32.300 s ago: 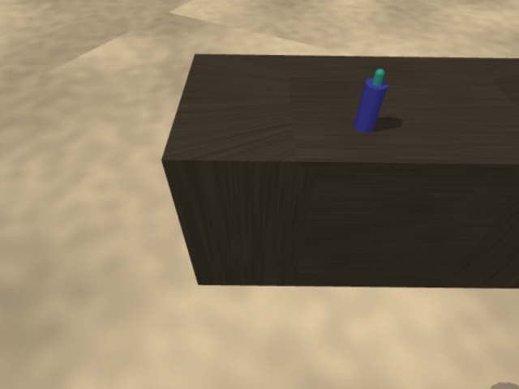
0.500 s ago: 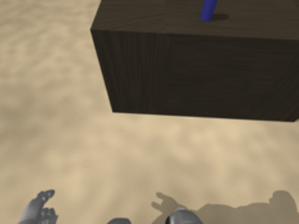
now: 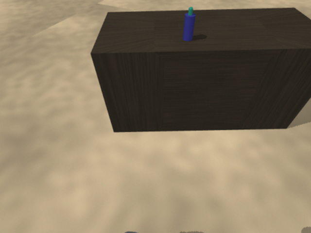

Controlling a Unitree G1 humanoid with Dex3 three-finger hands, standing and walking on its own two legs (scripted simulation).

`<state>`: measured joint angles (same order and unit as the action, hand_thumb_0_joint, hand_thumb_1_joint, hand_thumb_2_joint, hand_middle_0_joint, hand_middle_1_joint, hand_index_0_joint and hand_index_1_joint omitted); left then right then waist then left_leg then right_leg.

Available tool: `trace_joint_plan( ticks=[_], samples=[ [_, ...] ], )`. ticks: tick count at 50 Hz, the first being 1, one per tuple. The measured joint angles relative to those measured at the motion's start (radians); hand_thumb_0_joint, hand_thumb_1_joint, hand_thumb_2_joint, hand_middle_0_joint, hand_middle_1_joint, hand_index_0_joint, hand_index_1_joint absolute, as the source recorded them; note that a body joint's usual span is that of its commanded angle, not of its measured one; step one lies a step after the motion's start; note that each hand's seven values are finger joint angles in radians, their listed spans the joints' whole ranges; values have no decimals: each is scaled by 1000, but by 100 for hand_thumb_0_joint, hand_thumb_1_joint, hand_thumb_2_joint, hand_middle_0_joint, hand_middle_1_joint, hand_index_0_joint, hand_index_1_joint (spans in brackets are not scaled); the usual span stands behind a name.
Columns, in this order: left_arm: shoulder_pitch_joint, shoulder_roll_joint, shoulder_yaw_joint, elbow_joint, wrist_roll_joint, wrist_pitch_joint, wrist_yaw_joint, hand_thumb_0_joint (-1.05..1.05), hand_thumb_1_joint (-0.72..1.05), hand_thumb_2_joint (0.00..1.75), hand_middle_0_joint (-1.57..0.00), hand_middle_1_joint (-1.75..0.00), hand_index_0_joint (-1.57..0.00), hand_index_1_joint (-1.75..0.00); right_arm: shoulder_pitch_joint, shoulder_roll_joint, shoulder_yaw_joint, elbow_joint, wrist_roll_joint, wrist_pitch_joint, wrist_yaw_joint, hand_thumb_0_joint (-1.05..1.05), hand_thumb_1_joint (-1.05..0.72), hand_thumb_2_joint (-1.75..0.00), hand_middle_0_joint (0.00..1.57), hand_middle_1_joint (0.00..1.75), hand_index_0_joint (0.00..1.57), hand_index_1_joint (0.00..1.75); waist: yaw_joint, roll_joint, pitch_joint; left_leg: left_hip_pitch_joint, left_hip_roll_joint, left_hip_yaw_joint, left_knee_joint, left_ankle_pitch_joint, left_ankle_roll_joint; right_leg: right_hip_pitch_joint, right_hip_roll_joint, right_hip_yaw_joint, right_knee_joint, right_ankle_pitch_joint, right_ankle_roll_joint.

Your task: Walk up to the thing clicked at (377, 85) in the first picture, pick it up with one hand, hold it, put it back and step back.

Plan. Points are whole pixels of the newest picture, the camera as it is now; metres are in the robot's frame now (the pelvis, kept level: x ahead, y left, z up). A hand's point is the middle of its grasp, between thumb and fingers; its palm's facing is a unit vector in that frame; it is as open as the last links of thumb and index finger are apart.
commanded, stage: step back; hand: right
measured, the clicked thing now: (189, 23) +1.15 -0.10 +0.02
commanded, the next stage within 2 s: stand in 0.96 s
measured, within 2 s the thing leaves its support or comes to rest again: neither
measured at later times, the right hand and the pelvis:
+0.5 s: hand out of the picture +0.08 -0.26 -0.16, palm faces -0.07 +0.92 -0.37, open 7.4 cm; pelvis +0.03 +0.00 +0.00, yaw +5 degrees
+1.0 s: hand out of the picture +0.18 -0.21 -0.14, palm faces -0.12 +0.92 -0.37, open 7.4 cm; pelvis +0.06 +0.03 +0.01, yaw +6 degrees
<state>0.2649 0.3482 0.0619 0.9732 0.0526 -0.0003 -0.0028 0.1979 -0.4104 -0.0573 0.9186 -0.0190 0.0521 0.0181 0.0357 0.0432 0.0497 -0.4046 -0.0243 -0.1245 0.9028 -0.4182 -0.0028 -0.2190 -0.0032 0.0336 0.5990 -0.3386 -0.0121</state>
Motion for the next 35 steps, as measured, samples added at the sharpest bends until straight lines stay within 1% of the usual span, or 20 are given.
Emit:
trace_joint_plan(
  ticks=[2,5,7,8,9,11,12,14,16,20,21,22,23,25,27,29,32,33,34,35],
  samples=[
    [-8,5,5,-3,2,-6,-4,1,90,89,-21,-30,-21,-30,33,-7,-2,20,-3,-3,5,1,-91,-90,21,30,20,30,-7,9,-7,30,6,5,-37,-13,-9,-12,-9,-19,-3,2,5],
    [-31,24,14,-18,3,-13,-8,1,90,89,-21,-30,-21,-30,73,-5,0,53,-10,-11,13,1,-91,-90,21,30,20,30,-16,6,-3,103,26,46,-190,-47,-12,-27,-29,-51,12,-4,18],
    [-49,48,19,-22,-1,-9,-7,0,90,89,-21,-30,-21,-30,76,21,-1,78,-16,-23,12,1,-91,-90,21,30,20,30,-10,-44,24,149,-3,75,-283,89,-2,-32,-68,-37,47,-21,26],
    [-47,61,20,-23,-3,-5,-5,0,90,89,-21,-30,-21,-30,75,38,-1,84,-21,-32,11,1,-91,-90,21,30,20,30,-1,-78,33,173,-22,100,-310,110,5,-42,-87,-13,78,-28,7],
    [-43,64,20,-17,-9,1,-3,0,90,89,-21,-30,-21,-30,80,47,-1,81,-25,-42,12,1,-91,-90,21,30,20,30,-4,-87,29,180,-25,109,-319,111,11,-62,-83,-3,126,-64,-3],
    [-49,63,14,6,-13,12,-4,0,90,90,-20,-30,-21,-30,98,55,0,71,-23,-59,14,1,-91,-90,21,30,21,30,-31,-69,15,184,-10,88,-328,106,27,-102,-42,-14,232,-147,-13],
    [-55,65,12,10,-16,14,-7,1,90,90,-20,-30,-21,-30,105,60,1,68,-23,-62,14,1,-91,-90,21,30,21,30,-40,-64,12,191,-3,78,-342,110,33,-120,-29,-20,270,-161,-17],
    [-65,72,12,3,-22,7,-13,1,90,90,-20,-29,-21,-30,112,66,5,64,-22,-67,10,1,-91,-90,21,30,21,30,-43,-67,15,210,5,75,-377,124,28,-151,-23,-30,290,-141,-20],
    [-76,75,12,-5,-24,-2,-19,1,90,90,-20,-29,-21,-30,112,66,6,60,-19,-74,8,1,-90,-90,21,31,21,30,-47,-69,22,220,10,72,-393,130,20,-166,-27,-43,253,-110,-16],
    [-107,67,12,-6,-29,-11,-18,0,90,90,-20,-29,-21,-30,99,54,10,53,-11,-68,0,1,-90,-90,21,31,21,30,-56,-65,37,223,16,64,-366,104,2,-128,-21,-60,69,-26,-11],
    [-113,63,11,-5,-30,-17,-15,0,90,90,-20,-29,-21,-30,95,49,12,50,-6,-63,-3,1,-90,-90,21,31,21,30,-54,-62,38,215,17,64,-338,85,-4,-103,-16,-65,1,22,-12],
    [-120,57,11,-4,-29,-23,-11,0,90,90,-20,-29,-21,-30,88,43,14,49,0,-57,-8,1,-90,-90,21,31,21,30,-50,-55,41,205,22,64,-301,60,-10,-87,-9,-68,-40,113,-12],
    [-129,43,11,0,-25,-27,-6,0,90,90,-20,-29,-21,-30,76,36,15,51,6,-50,-14,1,-90,-90,21,31,21,30,-51,-34,48,196,35,53,-261,36,-11,-83,4,-81,-33,137,-11],
    [-142,19,2,5,-18,-27,-4,0,90,90,-20,-29,-21,-30,61,33,17,56,11,-39,-27,1,-91,-90,21,30,21,30,-53,-9,41,163,30,20,-180,-29,6,-83,10,-103,-7,106,-12],
    [-155,3,-6,7,-14,-22,-9,0,90,90,-20,-29,-21,-30,50,39,19,64,9,-36,-29,1,-91,-90,21,30,20,30,-42,-17,30,136,17,44,-114,-104,10,-84,-6,-104,11,79,-19],
    [-165,-12,-13,5,-12,-21,-12,0,90,89,-20,-30,-21,-30,39,38,22,71,7,-40,-25,1,-91,-90,21,30,20,30,-36,-22,22,123,15,62,-106,-120,17,-82,-22,-108,12,70,-16],
    [-177,-22,-19,5,-14,-26,-15,0,90,89,-21,-30,-21,-30,21,35,25,85,3,-51,-22,1,-91,-90,21,30,20,30,-26,-25,20,132,30,83,-184,-71,17,-86,-35,-112,18,60,-5],
    [-180,-22,-21,6,-17,-24,-15,0,90,89,-21,-30,-21,-30,14,34,25,90,1,-56,-22,1,-91,-90,21,30,20,30,-26,-26,21,146,35,90,-238,-29,16,-89,-38,-114,26,54,-1],
    [-184,-19,-21,10,-19,-22,-15,0,90,89,-21,-30,-21,-30,5,37,24,97,-1,-60,-23,1,-91,-90,21,30,20,30,-26,-33,27,160,34,96,-280,58,7,-91,-44,-112,37,46,3],
    [-187,-13,-21,17,-22,-18,-14,0,90,89,-21,-30,-21,-30,-7,46,23,106,-4,-63,-25,1,-91,-90,21,30,20,30,-23,-51,35,175,24,106,-300,92,-2,-89,-54,-101,46,40,8]
  ],
)
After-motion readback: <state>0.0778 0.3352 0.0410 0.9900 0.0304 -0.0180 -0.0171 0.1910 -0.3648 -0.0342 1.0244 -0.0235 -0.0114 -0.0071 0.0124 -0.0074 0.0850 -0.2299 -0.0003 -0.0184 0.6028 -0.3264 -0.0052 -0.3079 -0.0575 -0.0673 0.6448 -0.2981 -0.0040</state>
